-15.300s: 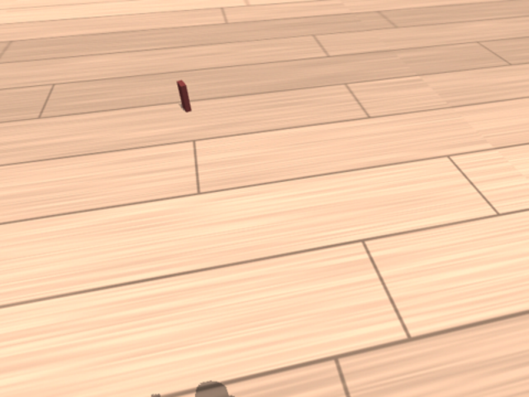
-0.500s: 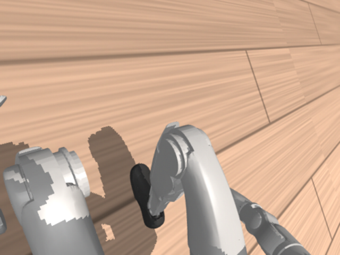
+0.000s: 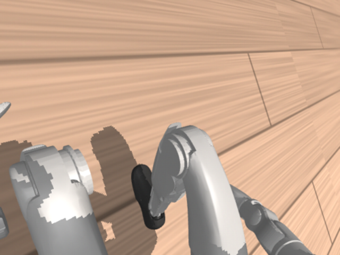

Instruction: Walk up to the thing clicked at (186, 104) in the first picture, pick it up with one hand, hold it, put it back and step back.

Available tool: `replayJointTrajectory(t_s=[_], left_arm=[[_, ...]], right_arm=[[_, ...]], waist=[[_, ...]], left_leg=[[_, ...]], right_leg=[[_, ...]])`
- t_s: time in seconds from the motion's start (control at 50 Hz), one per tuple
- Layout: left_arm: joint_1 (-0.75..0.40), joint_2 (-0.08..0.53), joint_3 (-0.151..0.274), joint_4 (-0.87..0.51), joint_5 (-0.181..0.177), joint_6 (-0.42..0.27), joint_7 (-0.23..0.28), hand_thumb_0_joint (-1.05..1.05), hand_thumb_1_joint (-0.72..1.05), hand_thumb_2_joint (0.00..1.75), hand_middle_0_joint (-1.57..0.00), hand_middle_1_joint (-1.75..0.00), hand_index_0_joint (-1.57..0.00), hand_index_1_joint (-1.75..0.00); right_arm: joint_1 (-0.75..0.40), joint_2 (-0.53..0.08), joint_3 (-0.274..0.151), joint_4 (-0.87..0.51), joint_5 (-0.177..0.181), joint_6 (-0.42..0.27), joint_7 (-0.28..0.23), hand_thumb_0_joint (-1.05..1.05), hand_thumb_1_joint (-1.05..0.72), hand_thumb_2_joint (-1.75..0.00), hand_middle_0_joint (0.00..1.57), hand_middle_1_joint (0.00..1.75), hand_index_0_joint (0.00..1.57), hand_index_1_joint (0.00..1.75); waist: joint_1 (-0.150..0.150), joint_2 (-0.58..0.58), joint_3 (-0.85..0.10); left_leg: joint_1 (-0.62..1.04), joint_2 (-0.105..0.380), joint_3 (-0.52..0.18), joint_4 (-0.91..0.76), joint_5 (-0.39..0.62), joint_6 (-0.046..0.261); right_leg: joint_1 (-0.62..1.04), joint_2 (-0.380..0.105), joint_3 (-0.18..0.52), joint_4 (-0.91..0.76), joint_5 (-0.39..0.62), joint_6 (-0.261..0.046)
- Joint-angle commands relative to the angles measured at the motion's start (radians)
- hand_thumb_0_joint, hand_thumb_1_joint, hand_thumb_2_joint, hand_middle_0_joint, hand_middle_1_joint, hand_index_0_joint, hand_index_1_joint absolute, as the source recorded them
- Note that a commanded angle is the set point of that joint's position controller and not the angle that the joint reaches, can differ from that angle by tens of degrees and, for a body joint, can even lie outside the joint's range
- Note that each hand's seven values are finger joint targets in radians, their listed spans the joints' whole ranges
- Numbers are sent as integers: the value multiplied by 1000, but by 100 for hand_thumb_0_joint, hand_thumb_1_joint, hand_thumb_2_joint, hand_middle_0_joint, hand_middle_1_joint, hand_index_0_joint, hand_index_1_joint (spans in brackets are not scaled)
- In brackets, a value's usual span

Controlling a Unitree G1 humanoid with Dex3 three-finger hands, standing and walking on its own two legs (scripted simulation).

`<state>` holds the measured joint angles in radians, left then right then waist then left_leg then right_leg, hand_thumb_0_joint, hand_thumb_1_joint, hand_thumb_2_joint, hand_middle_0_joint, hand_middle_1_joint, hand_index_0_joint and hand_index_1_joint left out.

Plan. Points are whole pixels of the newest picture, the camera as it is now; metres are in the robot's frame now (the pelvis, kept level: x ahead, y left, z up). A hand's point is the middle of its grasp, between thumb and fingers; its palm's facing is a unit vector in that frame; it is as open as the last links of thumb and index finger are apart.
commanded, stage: close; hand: left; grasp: from the side
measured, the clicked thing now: out of the picture +0.44 +0.29 -0.19
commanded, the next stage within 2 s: settle in 0.12 s
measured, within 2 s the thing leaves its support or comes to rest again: leaves its support in 0.54 s
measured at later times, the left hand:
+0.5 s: hand out of the picture +0.42 +0.29 -0.18, palm faces +0.39 -0.92 +0.02, open 10.9 cm
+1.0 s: hand out of the picture +0.40 +0.31 -0.06, palm faces +0.39 -0.92 -0.04, open 11.0 cm
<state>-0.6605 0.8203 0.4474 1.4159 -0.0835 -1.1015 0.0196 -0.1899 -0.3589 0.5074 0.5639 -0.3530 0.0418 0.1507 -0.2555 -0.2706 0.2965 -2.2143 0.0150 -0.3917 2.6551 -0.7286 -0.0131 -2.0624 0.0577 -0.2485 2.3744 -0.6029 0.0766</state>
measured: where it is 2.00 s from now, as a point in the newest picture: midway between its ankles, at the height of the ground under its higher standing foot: (111, 229)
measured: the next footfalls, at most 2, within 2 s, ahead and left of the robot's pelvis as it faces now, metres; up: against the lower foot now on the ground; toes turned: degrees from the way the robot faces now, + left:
none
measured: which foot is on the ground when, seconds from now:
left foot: down 0.00-1.00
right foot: down 0.00-1.00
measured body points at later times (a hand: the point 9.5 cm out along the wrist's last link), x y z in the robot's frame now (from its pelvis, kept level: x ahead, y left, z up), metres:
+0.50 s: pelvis +0.00 +0.00 +0.00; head +0.22 +0.21 +0.33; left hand +0.39 +0.34 -0.18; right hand +0.18 -0.23 -0.03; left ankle +0.08 +0.12 -0.26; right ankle +0.15 -0.13 -0.25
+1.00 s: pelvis +0.01 -0.01 +0.03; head +0.19 +0.15 +0.40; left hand +0.37 +0.36 -0.06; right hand +0.20 -0.24 -0.05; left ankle +0.08 +0.12 -0.26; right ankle +0.15 -0.13 -0.26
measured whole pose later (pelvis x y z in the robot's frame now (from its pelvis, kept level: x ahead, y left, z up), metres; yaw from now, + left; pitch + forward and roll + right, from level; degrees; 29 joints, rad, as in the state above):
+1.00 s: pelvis +0.01 -0.01 +0.03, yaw +4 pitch +23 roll -14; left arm -0.53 0.56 0.36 0.93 -0.08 -0.78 0.00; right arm -0.02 -0.32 0.25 0.61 -0.21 0.06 0.16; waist -0.15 -0.11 0.06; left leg -2.25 0.02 -0.26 2.52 -0.70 0.00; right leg -2.12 0.01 -0.17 2.33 -0.63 0.05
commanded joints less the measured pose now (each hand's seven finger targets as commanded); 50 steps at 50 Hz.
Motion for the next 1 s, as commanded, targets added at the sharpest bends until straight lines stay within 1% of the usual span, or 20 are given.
replayJointTrajectory(t_s=[0.0, 0.04, 0.06, 0.12, 0.14, 0.2, 0.22, 0.28, 0.34, 0.38, 0.5, 0.56, 0.6, 0.64, 0.72, 0.76, 0.82, 0.86, 0.9, 0.98], left_arm=[[-188, 135, 6, -116, 12, -59, -11, 0, 28, 99, -97, -104, -98, -104], [-183, 134, 3, -104, 13, -60, -13, 0, 29, 102, -100, -107, -100, -107], [-165, 130, 12, -100, 10, -60, -17, 0, 30, 102, -99, -107, -100, -106], [-178, 120, 2, -83, 12, -61, -19, 0, 30, 103, -101, -109, -102, -108], [-158, 125, 6, -79, 15, -59, -18, 0, 29, 103, -102, -110, -103, -109], [-171, 127, 0, -103, 15, -61, -21, 0, 26, 101, -100, -108, -102, -108], [-168, 120, -7, -89, 18, -60, -22, 0, 25, 106, -104, -113, -103, -115], [-186, 140, 10, -118, 20, -63, -17, 0, 33, 112, -109, -118, -109, -119], [-163, 120, 18, -142, 14, -55, -12, 0, 34, 115, -111, -120, -110, -122], [-183, 138, 40, -193, 10, -55, -5, 0, 33, 117, -112, -122, -111, -124], [-203, 125, 23, -356, 31, -23, 5, 0, 35, 118, -115, -125, -114, -126], [-193, 128, 29, -437, 31, 6, 13, 0, 34, 115, -112, -122, -111, -123], [-193, 78, -3, -460, 24, 29, 11, 0, 35, 116, -112, -123, -112, -124], [-186, 62, 0, -487, 17, 56, 13, 0, 35, 116, -115, -124, -114, -126], [-131, -24, -57, -500, 17, 113, -5, 0, 34, 117, -115, -126, -115, -127], [-139, -33, -72, -556, 19, 138, -13, 0, 33, 114, -113, -124, -113, -125], [-139, -78, -82, -625, 2, 180, -21, 0, 30, 112, -110, -122, -111, -123], [-156, -67, -51, -670, -10, 204, -17, 0, 27, 113, -112, -124, -113, -125], [-154, -82, -54, -701, -15, 227, -15, 0, 28, 112, -112, -124, -113, -124], [-164, -98, -72, -747, 1, 269, -23, 0, 27, 114, -113, -126, -113, -127]], right_arm=[[41, -360, -116, -13, -4, 7, -20, 0, -87, -89, 20, 30, 20, 30], [38, -361, -112, -21, -3, 7, -20, 0, -87, -89, 20, 30, 20, 30], [36, -362, -117, -19, -2, 7, -21, 0, -86, -89, 20, 30, 20, 30], [38, -362, -113, -17, -6, 6, -21, 0, -86, -89, 20, 30, 20, 30], [41, -361, -114, -12, -5, 6, -22, 0, -87, -89, 20, 30, 20, 30], [33, -361, -113, -26, -4, 7, -23, 0, -87, -89, 20, 30, 20, 30], [38, -361, -113, -20, -5, 7, -23, 0, -90, -90, 20, 30, 20, 30], [37, -367, -116, -19, -5, 8, -23, 0, -89, -90, 20, 30, 20, 30], [51, -362, -125, -19, -6, 11, -20, 0, -89, -90, 20, 30, 20, 30], [59, -367, -133, -16, -6, 13, -18, 0, -89, -90, 20, 30, 20, 30], [86, -352, -170, -14, 2, 17, -12, 0, -89, -90, 20, 30, 20, 30], [106, -342, -195, -15, 14, 21, -8, 0, -88, -90, 20, 30, 20, 30], [118, -342, -213, -12, 24, 21, -6, 0, -88, -90, 20, 30, 20, 30], [130, -335, -232, -11, 39, 18, -6, 0, -88, -90, 20, 30, 20, 30], [153, -321, -273, -7, 67, 16, -1, 0, -87, -89, 20, 30, 20, 30], [172, -306, -290, -10, 82, 15, 0, 0, -87, -89, 20, 30, 20, 30], [193, -285, -326, -9, 108, 13, -1, 0, -87, -89, 20, 30, 20, 30], [208, -280, -347, -6, 128, 8, -4, 0, -86, -89, 20, 30, 20, 30], [228, -272, -366, -2, 145, 11, -8, 0, -87, -89, 20, 30, 20, 30], [254, -239, -399, 7, 172, 16, -20, 0, -87, -89, 20, 30, 20, 30]], waist=[[-105, 547, -559], [-111, 543, -548], [-100, 532, -545], [-119, 528, -535], [-105, 535, -537], [-105, 529, -533], [-113, 536, -535], [-108, 565, -547], [-96, 582, -578], [-89, 614, -588], [-75, 699, -653], [-52, 705, -706], [-60, 694, -699], [-42, 681, -709], [-21, 636, -688], [-4, 618, -729], [23, 591, -764], [48, 596, -793], [57, 606, -825], [71, 601, -855]], left_leg=[[386, 61, 104, -344, 139, -15], [376, 60, 100, -349, 127, -14], [381, 62, 100, -348, 127, -14], [366, 59, 99, -346, 115, -13], [381, 61, 100, -348, 132, -15], [373, 61, 100, -347, 131, -13], [381, 61, 98, -350, 136, -15], [408, 65, 86, -358, 151, -22], [435, 66, 89, -361, 169, -26], [456, 66, 89, -373, 180, -31], [505, 66, 106, -397, 209, -37], [495, 60, 128, -395, 204, -29], [476, 54, 133, -407, 194, -28], [468, 52, 141, -416, 178, -24], [418, 44, 149, -444, 100, -15], [398, 35, 166, -444, 91, -6], [374, 27, 185, -468, 51, 2], [396, 25, 187, -485, 32, 3], [410, 22, 190, -504, 45, 2], [393, 13, 228, -515, 72, 9]], right_leg=[[263, 41, -108, -148, 156, -82], [265, 41, -114, -146, 148, -81], [257, 40, -112, -147, 148, -80], [256, 40, -116, -150, 141, -79], [258, 40, -112, -147, 152, -81], [254, 40, -113, -149, 149, -80], [259, 39, -114, -148, 155, -80], [246, 35, -115, -135, 167, -80], [252, 35, -111, -131, 174, -81], [251, 31, -110, -128, 181, -82], [244, 25, -92, -126, 200, -89], [260, 24, -70, -139, 201, -94], [245, 20, -67, -144, 200, -95], [230, 19, -60, -151, 190, -96], [180, 12, -50, -164, 133, -97], [189, 12, -37, -178, 124, -99], [187, 7, -19, -195, 86, -100], [166, 4, -10, -199, 72, -103], [155, -1, -1, -197, 78, -108], [169, -7, 31, -219, 91, -113]])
